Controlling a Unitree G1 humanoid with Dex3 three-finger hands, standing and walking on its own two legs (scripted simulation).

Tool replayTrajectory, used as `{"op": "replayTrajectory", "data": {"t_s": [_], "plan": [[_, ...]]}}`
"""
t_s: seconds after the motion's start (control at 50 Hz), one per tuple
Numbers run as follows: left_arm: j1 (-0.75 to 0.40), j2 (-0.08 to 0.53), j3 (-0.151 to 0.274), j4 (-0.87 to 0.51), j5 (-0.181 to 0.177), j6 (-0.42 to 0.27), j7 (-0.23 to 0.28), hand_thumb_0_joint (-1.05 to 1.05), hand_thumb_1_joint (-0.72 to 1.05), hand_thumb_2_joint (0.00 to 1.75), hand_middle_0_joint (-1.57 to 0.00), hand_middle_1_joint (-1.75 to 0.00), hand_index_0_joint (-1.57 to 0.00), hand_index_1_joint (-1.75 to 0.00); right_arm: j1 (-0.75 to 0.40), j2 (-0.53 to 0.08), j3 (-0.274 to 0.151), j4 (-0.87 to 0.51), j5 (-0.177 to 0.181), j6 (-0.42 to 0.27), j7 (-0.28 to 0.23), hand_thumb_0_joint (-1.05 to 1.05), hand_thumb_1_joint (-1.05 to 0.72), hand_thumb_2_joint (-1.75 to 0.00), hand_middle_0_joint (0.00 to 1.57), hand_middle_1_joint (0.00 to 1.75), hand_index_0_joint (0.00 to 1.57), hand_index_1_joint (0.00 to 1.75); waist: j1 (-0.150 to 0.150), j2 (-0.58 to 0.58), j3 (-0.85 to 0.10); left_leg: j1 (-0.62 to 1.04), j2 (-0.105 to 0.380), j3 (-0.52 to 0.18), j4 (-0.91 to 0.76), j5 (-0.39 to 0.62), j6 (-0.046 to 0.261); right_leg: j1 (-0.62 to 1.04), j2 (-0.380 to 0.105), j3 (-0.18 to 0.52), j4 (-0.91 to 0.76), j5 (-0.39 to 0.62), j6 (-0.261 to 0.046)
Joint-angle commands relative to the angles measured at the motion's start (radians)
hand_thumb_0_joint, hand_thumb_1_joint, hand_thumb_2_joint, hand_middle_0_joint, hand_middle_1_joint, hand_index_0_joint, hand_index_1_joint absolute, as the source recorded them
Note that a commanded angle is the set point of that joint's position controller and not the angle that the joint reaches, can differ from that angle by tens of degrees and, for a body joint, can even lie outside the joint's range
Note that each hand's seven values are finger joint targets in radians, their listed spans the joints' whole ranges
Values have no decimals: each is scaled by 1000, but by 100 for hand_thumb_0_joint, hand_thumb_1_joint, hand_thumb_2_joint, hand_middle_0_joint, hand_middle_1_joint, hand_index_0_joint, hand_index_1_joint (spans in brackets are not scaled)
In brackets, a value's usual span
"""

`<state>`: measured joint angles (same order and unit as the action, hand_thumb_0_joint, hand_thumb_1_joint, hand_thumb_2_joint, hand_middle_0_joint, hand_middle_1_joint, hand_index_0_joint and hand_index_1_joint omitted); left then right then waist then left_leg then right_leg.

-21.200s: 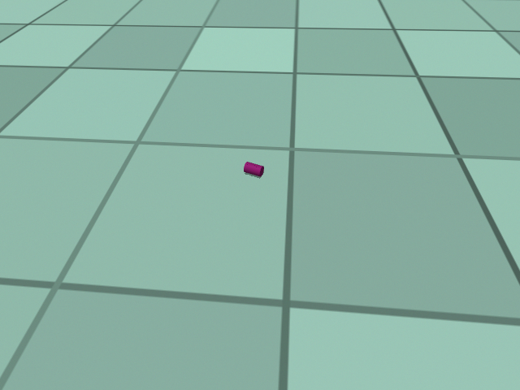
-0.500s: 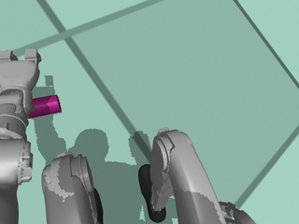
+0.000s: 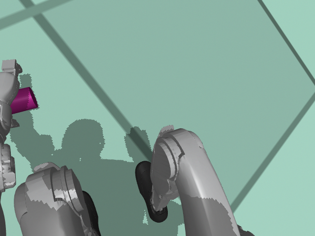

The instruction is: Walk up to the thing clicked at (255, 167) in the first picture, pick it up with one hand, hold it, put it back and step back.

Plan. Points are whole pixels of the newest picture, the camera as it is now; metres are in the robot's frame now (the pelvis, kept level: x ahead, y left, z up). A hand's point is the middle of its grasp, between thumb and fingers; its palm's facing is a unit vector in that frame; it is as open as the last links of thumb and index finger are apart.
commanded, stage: rest palm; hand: left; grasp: from above
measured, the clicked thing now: (13, 102) +0.50 +0.25 -0.28
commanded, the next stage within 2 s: close in 1.12 s
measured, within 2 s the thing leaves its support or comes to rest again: neither
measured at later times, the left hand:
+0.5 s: hand (6, 100) +0.49 +0.26 -0.24, palm faces -0.45 -0.14 -0.88, open 14.4 cm
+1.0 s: hand (13, 97) +0.50 +0.25 -0.25, palm faces -0.42 -0.12 -0.90, open 14.4 cm
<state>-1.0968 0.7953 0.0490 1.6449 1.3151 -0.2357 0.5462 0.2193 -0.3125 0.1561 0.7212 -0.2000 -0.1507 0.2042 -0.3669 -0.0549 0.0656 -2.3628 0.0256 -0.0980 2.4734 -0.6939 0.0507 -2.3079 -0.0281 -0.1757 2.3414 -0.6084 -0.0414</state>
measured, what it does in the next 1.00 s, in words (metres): stands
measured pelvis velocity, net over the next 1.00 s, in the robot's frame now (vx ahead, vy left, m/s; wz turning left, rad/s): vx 0.00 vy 0.01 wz -0.09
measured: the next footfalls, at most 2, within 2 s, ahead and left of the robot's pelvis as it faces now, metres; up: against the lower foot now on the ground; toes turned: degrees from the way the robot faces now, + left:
none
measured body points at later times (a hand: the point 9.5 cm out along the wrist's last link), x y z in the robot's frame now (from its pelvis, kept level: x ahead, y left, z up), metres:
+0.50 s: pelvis +0.00 +0.00 +0.00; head +0.30 +0.09 +0.33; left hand +0.51 +0.26 -0.19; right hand +0.00 -0.24 -0.06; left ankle +0.07 +0.11 -0.28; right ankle +0.11 -0.10 -0.28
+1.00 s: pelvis +0.00 +0.01 +0.00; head +0.30 +0.10 +0.32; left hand +0.52 +0.25 -0.20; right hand -0.01 -0.24 -0.05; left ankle +0.07 +0.11 -0.28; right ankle +0.11 -0.10 -0.28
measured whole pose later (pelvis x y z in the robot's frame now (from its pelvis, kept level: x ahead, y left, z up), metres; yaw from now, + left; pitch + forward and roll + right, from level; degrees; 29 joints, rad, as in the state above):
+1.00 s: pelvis +0.00 +0.01 +0.00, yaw -5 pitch +30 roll -14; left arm -1.18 0.98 0.11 1.78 1.29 -0.15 0.64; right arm 0.18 -0.36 0.29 0.63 -0.25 -0.28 0.32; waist -0.46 -0.12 0.18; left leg -2.36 0.04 -0.18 2.53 -0.72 0.06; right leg -2.28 0.01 -0.24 2.32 -0.59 -0.02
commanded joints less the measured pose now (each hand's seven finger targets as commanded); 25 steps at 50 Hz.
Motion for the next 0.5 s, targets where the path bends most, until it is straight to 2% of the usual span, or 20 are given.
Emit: {"op": "replayTrajectory", "data": {"t_s": [0.0,0.06,0.08,0.1,0.12,0.14,0.16,0.22,0.28,0.34,0.36,0.4,0.42,0.44,0.46,0.48], "plan": [[-397,216,39,-93,8,31,116,0,-60,109,-7,-92,-3,-96,215,-295,-62,9,-23,-35,18,0,-88,-90,20,30,20,30,-57,448,-683,536,-18,8,-249,177,-32,347,74,-35,-202,200,3],[-377,205,38,-7,-2,70,128,0,-56,109,-9,-93,-5,-96,199,-311,-46,-6,-33,-58,48,0,-88,-89,20,30,20,30,-81,422,-622,509,-13,-4,-230,192,-29,338,71,-41,-190,219,9],[-375,233,63,-9,-6,78,130,0,-57,107,-7,-92,-4,-95,195,-324,-47,-16,-33,-67,57,0,-88,-89,20,30,20,30,-80,426,-607,496,-12,-9,-231,199,-29,342,67,-39,-190,221,11],[-359,283,99,-5,-10,89,132,0,-58,106,-7,-91,-4,-94,200,-334,-46,-17,-34,-67,61,0,-88,-89,20,30,20,30,-69,431,-631,510,-10,-14,-237,227,-31,369,73,-39,-189,243,10],[-336,258,88,28,-9,101,123,0,-59,105,-7,-90,-3,-94,200,-329,-43,-23,-31,-71,67,0,-88,-90,20,30,20,30,-69,440,-611,505,-10,-14,-233,233,-32,362,68,-36,-179,245,10],[-302,280,113,51,-15,108,116,0,-57,102,-7,-91,-4,-94,209,-334,-45,-19,-34,-74,74,0,-88,-90,20,30,20,30,-73,431,-605,512,-7,-23,-235,248,-36,365,66,-40,-175,251,13],[-286,289,118,56,-9,116,105,0,-56,102,-6,-93,-4,-95,216,-329,-39,-26,-32,-75,81,0,-89,-90,20,30,20,30,-73,439,-600,502,-9,-18,-233,261,-33,388,69,-40,-175,261,13],[-294,314,133,-16,-34,117,81,0,-57,102,-7,-93,-4,-95,210,-321,-39,-42,-25,-72,88,0,-89,-90,20,30,20,30,-52,495,-657,550,-6,-32,-246,274,-40,402,67,-43,-169,262,7],[-329,306,117,-74,-48,103,57,0,-56,101,-7,-93,-4,-95,225,-319,-29,-50,-25,-70,94,0,-89,-90,20,30,20,30,-87,490,-671,549,-6,-22,-214,299,-31,448,71,-47,-181,293,11],[-345,283,86,-73,-73,79,36,0,-57,102,-6,-94,-4,-96,232,-314,-13,-38,-29,-77,97,0,-89,-90,20,30,20,30,-119,430,-614,476,-11,-9,-179,260,-15,465,75,-44,-204,274,18],[-336,276,81,-75,-78,70,31,0,-57,102,-7,-94,-4,-96,237,-320,-10,-38,-33,-79,95,0,-89,-90,20,30,20,30,-122,409,-610,474,-12,-10,-177,263,-14,473,74,-47,-209,275,20],[-355,305,76,-112,-78,48,28,0,-58,102,-7,-95,-4,-97,245,-321,-6,-23,-31,-77,94,0,-89,-90,20,30,20,30,-114,436,-652,496,-10,-12,-186,266,-15,515,80,-44,-213,286,23],[-357,311,77,-123,-72,39,36,0,-58,102,-6,-94,-4,-97,243,-325,-6,-20,-30,-78,90,0,-89,-90,20,30,20,30,-99,465,-674,527,-8,-18,-192,275,-24,501,80,-50,-210,284,16],[-337,284,58,-80,-66,35,38,0,-58,103,-6,-94,-4,-97,235,-323,2,-25,-31,-79,91,0,-89,-90,20,30,20,30,-109,471,-649,544,-5,-28,-197,277,-31,474,80,-60,-197,281,13],[-324,265,30,-40,-65,30,40,0,-57,101,-6,-95,-4,-97,213,-319,12,-27,-35,-83,93,0,-89,-90,20,30,20,30,-114,458,-611,515,-4,-33,-196,228,-30,446,85,-65,-198,247,13],[-340,292,36,-71,-53,20,51,0,-57,103,-6,-95,-4,-97,217,-337,8,-23,-35,-81,90,0,-89,-90,20,30,20,30,-110,483,-630,534,0,-43,-210,228,-34,439,86,-71,-198,243,11]]}}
